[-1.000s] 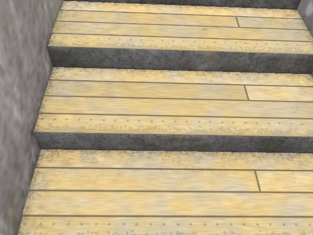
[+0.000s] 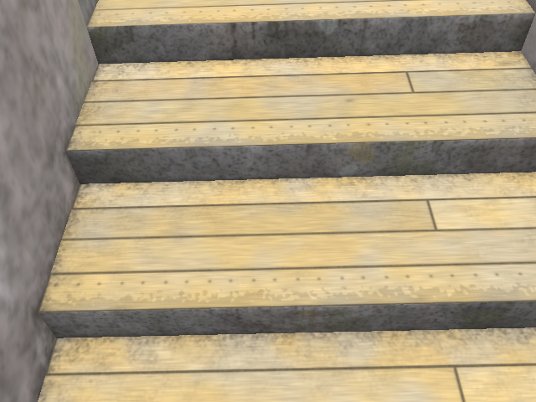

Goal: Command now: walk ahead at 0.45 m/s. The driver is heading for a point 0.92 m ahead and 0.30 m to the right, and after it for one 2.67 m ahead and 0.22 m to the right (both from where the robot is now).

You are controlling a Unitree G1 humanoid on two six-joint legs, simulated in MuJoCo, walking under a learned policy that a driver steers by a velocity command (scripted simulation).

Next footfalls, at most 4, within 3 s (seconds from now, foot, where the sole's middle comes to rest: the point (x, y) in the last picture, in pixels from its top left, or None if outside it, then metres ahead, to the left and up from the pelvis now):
0.26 left None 0.39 0.13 -0.66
0.90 right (300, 262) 0.76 0.00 -0.53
1.42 left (307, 112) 1.18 -0.02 -0.41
1.92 right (423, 98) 1.23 -0.35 -0.41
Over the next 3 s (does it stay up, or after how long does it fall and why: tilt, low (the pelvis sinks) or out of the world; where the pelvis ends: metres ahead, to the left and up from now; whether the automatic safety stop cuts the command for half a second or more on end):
stays up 1.73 -0.40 0.49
